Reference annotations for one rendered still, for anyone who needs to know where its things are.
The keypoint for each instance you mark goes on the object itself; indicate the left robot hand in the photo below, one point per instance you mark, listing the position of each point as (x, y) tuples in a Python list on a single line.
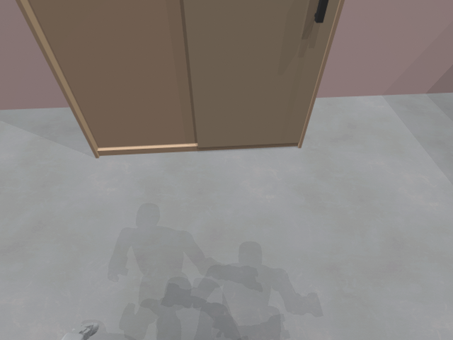
[(82, 331)]

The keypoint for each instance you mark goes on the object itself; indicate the wardrobe door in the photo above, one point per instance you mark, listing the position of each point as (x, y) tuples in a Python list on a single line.
[(254, 65), (127, 65)]

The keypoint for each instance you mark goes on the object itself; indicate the handle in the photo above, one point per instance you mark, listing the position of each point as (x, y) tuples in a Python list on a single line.
[(321, 10)]

